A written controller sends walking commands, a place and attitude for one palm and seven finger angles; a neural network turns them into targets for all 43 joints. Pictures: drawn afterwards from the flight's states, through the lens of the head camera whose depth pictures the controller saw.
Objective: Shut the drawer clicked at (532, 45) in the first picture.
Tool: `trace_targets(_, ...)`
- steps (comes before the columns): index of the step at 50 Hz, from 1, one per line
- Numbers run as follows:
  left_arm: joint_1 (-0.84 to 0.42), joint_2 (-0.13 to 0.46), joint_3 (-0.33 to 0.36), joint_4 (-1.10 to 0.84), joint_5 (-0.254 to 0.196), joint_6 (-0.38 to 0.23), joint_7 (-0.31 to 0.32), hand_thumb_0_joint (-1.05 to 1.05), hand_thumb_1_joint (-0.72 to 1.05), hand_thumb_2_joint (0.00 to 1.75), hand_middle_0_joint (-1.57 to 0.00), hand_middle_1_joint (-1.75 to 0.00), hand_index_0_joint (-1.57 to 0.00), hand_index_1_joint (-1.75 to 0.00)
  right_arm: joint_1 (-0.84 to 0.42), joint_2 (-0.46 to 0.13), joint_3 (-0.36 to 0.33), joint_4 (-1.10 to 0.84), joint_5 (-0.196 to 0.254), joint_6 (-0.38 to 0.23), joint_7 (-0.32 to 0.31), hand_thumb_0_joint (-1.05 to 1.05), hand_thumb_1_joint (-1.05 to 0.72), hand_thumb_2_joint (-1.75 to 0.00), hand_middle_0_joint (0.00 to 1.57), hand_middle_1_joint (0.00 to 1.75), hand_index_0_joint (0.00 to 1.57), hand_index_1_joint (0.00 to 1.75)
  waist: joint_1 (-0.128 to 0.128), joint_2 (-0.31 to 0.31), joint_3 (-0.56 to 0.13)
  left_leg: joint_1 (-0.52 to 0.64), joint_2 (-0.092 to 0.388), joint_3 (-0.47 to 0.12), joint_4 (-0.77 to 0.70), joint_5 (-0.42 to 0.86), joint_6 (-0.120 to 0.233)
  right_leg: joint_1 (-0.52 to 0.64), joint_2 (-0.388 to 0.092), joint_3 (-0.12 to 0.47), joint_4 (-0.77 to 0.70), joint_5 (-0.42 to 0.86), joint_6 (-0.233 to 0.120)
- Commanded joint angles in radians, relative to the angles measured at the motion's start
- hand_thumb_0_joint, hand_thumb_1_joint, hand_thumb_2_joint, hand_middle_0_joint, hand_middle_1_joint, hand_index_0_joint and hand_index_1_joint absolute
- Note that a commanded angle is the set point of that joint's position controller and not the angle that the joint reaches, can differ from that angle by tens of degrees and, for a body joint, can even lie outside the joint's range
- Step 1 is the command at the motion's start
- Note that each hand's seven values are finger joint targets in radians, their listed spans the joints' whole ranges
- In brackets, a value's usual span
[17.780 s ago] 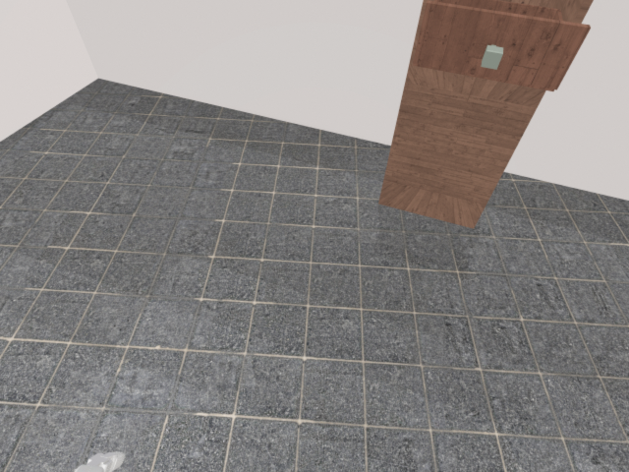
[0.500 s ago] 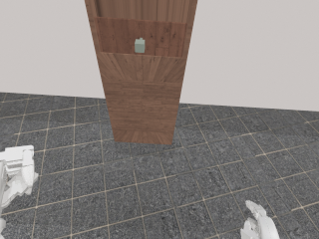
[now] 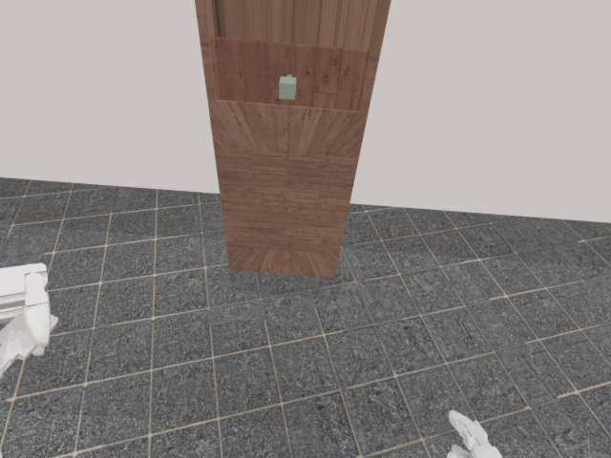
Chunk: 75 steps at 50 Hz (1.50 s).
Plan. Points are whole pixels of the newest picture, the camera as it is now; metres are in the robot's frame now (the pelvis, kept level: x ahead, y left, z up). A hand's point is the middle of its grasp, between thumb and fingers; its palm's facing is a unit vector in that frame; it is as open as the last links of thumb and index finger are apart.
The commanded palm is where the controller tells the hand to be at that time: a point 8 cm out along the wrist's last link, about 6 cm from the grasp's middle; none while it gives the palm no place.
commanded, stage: stop stepping back and stand still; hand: left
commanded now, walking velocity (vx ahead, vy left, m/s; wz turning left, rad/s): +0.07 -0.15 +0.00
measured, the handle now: (288, 84) +0.93 +0.07 +0.07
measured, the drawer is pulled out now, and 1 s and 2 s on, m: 0.00 0.00 0.00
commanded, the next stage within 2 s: let the arm hang, fingers relaxed in 0.12 s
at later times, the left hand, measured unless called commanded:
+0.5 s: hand out of the picture +0.07 +0.18 -0.16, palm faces +0.04 -0.96 -0.26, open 3.1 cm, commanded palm none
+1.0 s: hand out of the picture +0.02 +0.23 -0.15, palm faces +0.08 -0.95 -0.29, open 7.0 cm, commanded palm none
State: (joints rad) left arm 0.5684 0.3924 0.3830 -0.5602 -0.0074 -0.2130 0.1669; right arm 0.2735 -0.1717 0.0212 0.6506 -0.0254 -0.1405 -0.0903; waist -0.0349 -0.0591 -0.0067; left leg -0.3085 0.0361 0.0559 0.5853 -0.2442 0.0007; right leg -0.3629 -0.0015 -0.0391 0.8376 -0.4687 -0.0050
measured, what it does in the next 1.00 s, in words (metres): stands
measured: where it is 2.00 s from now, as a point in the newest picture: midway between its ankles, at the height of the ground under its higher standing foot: outside the picture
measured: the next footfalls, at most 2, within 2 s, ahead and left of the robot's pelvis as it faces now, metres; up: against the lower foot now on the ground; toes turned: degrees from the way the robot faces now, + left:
none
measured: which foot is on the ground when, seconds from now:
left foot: down 0.00-1.00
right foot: down 0.00-1.00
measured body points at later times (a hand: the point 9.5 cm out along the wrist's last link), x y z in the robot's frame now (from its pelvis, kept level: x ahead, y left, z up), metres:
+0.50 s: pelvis -0.01 -0.02 +0.00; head +0.02 -0.02 +0.44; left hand +0.07 +0.23 -0.14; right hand +0.10 -0.26 -0.14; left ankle +0.02 +0.12 -0.72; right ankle +0.02 -0.10 -0.73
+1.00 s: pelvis -0.02 +0.00 +0.02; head +0.00 +0.00 +0.47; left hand +0.02 +0.28 -0.13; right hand +0.02 -0.26 -0.14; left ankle +0.01 +0.11 -0.73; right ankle +0.02 -0.10 -0.73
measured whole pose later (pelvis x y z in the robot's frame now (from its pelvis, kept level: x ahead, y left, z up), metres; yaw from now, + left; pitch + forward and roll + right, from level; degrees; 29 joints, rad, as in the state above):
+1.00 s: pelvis -0.02 +0.00 +0.02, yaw +4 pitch -2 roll +0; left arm 0.14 0.27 0.03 1.14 0.01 0.00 0.01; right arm 0.21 -0.26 -0.02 1.13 -0.03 0.00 -0.01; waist -0.01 0.01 0.07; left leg -0.18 -0.01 0.00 0.38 -0.16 0.01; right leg -0.18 0.03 0.00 0.37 -0.16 -0.02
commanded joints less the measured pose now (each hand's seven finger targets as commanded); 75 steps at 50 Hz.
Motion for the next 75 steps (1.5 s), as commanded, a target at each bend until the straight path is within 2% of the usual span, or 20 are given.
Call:
trace_targets(1,0.046,0.138,0.099,-0.234,-0.007,-0.057,0.012,0.0,0.9,0.9,-1.4,-1.6,-1.4,-1.6,-0.119,-0.145,-0.046,-0.171,0.009,-0.062,0.015,0.0,-0.9,-0.9,0.2,0.3,0.2,0.3,0.028,0.244,0.002,-0.066,0.215,-0.216,-0.318,-0.2,0.116,0.105,0.001,-0.057,-0.178,0.019,0.002)
trace_targets(3,0.067,0.143,0.1,-0.195,-0.005,-0.042,0.007,0.0,0.9,0.9,-1.4,-1.6,-1.4,-1.6,-0.119,-0.152,-0.049,-0.179,0.006,-0.039,0.016,0.0,-0.9,-0.9,0.2,0.3,0.2,0.3,0.03,0.144,0.012,-0.176,0.141,-0.111,-0.182,-0.236,0.064,0.239,-0.009,-0.013,-0.382,0.081,-0.023)
trace_targets(5,0.017,0.182,0.128,-0.19,-0.02,-0.023,0.007,0.0,0.9,0.9,-1.4,-1.6,-1.4,-1.6,-0.123,-0.136,-0.055,-0.191,0.007,-0.02,0.017,0.0,-0.9,-0.9,0.2,0.3,0.2,0.3,0.027,-0.145,0.018,-0.239,-0.015,0.003,0.206,-0.21,0.007,0.138,-0.265,0.418,-0.625,-0.1,-0.157)
trace_targets(6,-0.038,0.168,0.112,-0.203,-0.022,-0.019,0.009,0.0,0.9,0.9,-1.4,-1.6,-1.4,-1.6,-0.138,-0.136,-0.056,-0.179,0.011,-0.026,0.022,0.0,-0.9,-0.9,0.2,0.3,0.2,0.3,0.04,-0.142,0.003,-0.236,-0.021,-0.012,0.365,-0.224,0.0,0.101,-0.334,0.518,-0.661,-0.105,-0.203)
trace_targets(10,0.006,0.146,0.102,-0.224,-0.014,-0.039,0.015,0.0,0.9,0.9,-1.4,-1.6,-1.4,-1.6,-0.125,-0.116,-0.038,-0.163,0.012,-0.031,0.017,0.0,-0.9,-0.9,0.2,0.3,0.2,0.3,0.024,-0.044,-0.04,-0.05,0.017,-0.015,0.105,-0.109,0.008,0.108,-0.241,0.204,-0.502,0.275,-0.159)
trace_targets(11,-0.167,-0.033,-0.276,0.63,0.061,0.122,-0.116,0.0,0.9,0.9,-1.4,-1.6,-1.4,-1.6,-0.076,-0.214,-0.102,0.11,0.0,-0.062,0.119,0.0,-0.9,-0.9,0.2,0.3,0.2,0.3,-0.068,0.033,-0.033,0.011,0.078,-0.039,0.043,0.033,0.008,-0.015,-0.257,-0.013,-0.23,0.514,-0.103)
trace_targets(12,-0.112,-0.055,-0.255,0.64,0.046,0.204,-0.148,0.0,0.9,0.9,-1.36,-1.56,-1.36,-1.56,-0.011,-0.221,-0.097,0.072,0.017,0.035,0.117,0.0,-0.9,-0.9,0.2,0.3,0.2,0.3,-0.027,0.181,-0.032,0.05,0.109,-0.179,-0.024,0.308,0.039,-0.088,-0.118,-0.004,-0.113,0.37,-0.026)
trace_targets(13,-0.1,-0.095,-0.272,0.668,0.037,0.227,-0.15,0.0,0.9,0.9,-1.32,-1.51,-1.32,-1.51,-0.033,-0.227,-0.088,0.033,0.01,0.068,0.105,0.0,-0.9,-0.9,0.2,0.3,0.2,0.3,0.004,0.246,-0.04,0.001,0.25,-0.33,-0.104,0.453,0.135,-0.125,-0.048,-0.024,0.03,0.113,0.018)
trace_targets(14,-0.147,-0.089,-0.284,0.705,0.038,0.232,-0.147,0.0,0.9,0.9,-1.28,-1.47,-1.28,-1.47,-0.067,-0.242,-0.081,0.008,-0.008,0.091,0.098,0.0,-0.9,-0.9,0.2,0.3,0.2,0.3,0.006,0.166,-0.035,-0.037,0.304,-0.394,-0.136,0.45,0.197,-0.119,-0.027,0.018,0.112,-0.096,0.022)
trace_targets(15,-0.202,-0.096,-0.292,0.722,0.036,0.229,-0.148,0.0,0.9,0.9,-1.24,-1.43,-1.24,-1.43,-0.06,-0.24,-0.071,-0.018,-0.022,0.09,0.086,0.0,-0.9,-0.9,0.2,0.3,0.2,0.3,0.001,0.075,-0.037,-0.04,0.3,-0.452,-0.146,0.531,0.225,-0.127,-0.015,0.058,0.135,-0.106,0.026)
trace_targets(18,-0.257,-0.058,-0.297,0.966,0.027,0.208,-0.141,0.0,0.9,0.9,-1.12,-1.3,-1.12,-1.3,-0.066,-0.243,-0.065,0.036,-0.031,0.097,0.075,0.0,-0.9,-0.9,0.2,0.3,0.2,0.3,0.029,0.122,-0.128,0.1,0.242,-0.343,-0.089,0.812,0.194,-0.004,-0.019,0.073,-0.03,0.019,0.021)
trace_targets(20,-0.219,0.0,-0.297,1.141,0.032,0.2,-0.141,0.0,0.9,0.9,-1.04,-1.21,-1.04,-1.21,-0.134,-0.213,-0.061,0.067,-0.005,0.117,0.077,0.0,-0.9,-0.9,0.2,0.3,0.2,0.3,0.073,0.09,-0.124,-0.039,0.088,-0.181,-0.015,0.388,0.072,0.232,-0.063,0.158,-0.322,0.373,-0.003)
trace_targets(21,-0.241,0.052,-0.302,1.198,0.036,0.192,-0.142,0.0,0.9,0.9,-1.0,-1.17,-1.0,-1.17,-0.121,-0.159,-0.052,0.077,0.012,0.127,0.084,0.0,-0.9,-0.9,0.2,0.3,0.2,0.3,0.045,-0.024,-0.08,-0.065,-0.002,-0.09,0.022,0.058,0.009,0.186,-0.199,0.305,-0.436,0.47,-0.039)
trace_targets(22,-0.3,0.051,-0.314,1.254,0.031,0.188,-0.146,0.0,0.9,0.9,-0.96,-1.12,-0.96,-1.12,-0.109,-0.142,-0.052,0.118,0.01,0.148,0.081,0.0,-0.9,-0.9,0.2,0.3,0.2,0.3,0.024,-0.09,-0.024,-0.035,-0.041,-0.061,0.083,-0.171,-0.01,0.089,-0.267,0.394,-0.531,0.413,-0.086)
trace_targets(25,-0.375,0.022,-0.31,1.366,0.028,0.18,-0.144,0.0,0.9,0.9,-0.84,-0.99,-0.84,-0.99,-0.045,-0.148,-0.068,0.214,0.003,0.159,0.075,0.0,-0.9,-0.9,0.2,0.3,0.2,0.3,-0.006,0.033,-0.011,0.05,-0.026,-0.083,0.083,-0.115,0.008,0.086,-0.206,0.327,-0.524,0.415,-0.148)
trace_targets(28,-0.377,-0.014,-0.325,1.456,0.019,0.183,-0.143,0.0,0.9,0.9,-0.72,-0.86,-0.72,-0.86,-0.018,-0.143,-0.058,0.281,0.004,0.146,0.069,0.0,-0.9,-0.9,0.2,0.3,0.2,0.3,0.0,0.087,-0.071,0.165,0.025,-0.12,-0.125,0.111,0.022,0.138,-0.121,0.207,-0.479,0.398,-0.079)
trace_targets(31,-0.375,-0.008,-0.33,1.532,0.019,0.199,-0.143,0.0,0.9,0.9,-0.6,-0.73,-0.6,-0.73,-0.054,-0.169,-0.061,0.333,0.004,0.148,0.066,0.0,-0.9,-0.9,0.2,0.3,0.2,0.3,0.026,0.14,0.017,0.11,0.047,-0.144,-0.195,0.02,0.028,0.133,-0.085,0.186,-0.55,0.185,-0.052)
trace_targets(35,-0.377,0.013,-0.328,1.609,0.018,0.196,-0.147,0.0,0.9,0.9,-0.44,-0.56,-0.44,-0.56,-0.024,-0.192,-0.066,0.394,0.003,0.143,0.065,0.0,-0.9,-0.9,0.2,0.3,0.2,0.3,0.026,0.061,0.03,0.119,0.047,-0.141,-0.238,-0.015,0.033,0.148,-0.089,0.174,-0.586,0.119,-0.061)
trace_targets(41,-0.391,0.032,-0.326,1.654,0.018,0.194,-0.145,0.0,0.9,0.9,-0.2,-0.3,-0.2,-0.3,-0.032,-0.216,-0.07,0.428,0.004,0.135,0.063,0.0,-0.9,-0.9,0.2,0.3,0.2,0.3,0.031,0.08,0.049,0.121,0.056,-0.147,-0.264,0.006,0.035,0.152,-0.091,0.165,-0.583,0.137,-0.066)
trace_targets(75,-0.533,0.138,-0.334,1.641,0.021,0.177,-0.154,0.0,0.9,0.9,-0.2,-0.3,-0.2,-0.3,-0.21,-0.356,-0.068,0.421,0.009,0.116,0.078,0.0,-0.9,-0.9,0.2,0.3,0.2,0.3,0.022,0.072,-0.016,0.22,0.085,-0.171,-0.33,0.172,0.027,0.224,-0.114,0.153,-0.57,0.356,-0.041)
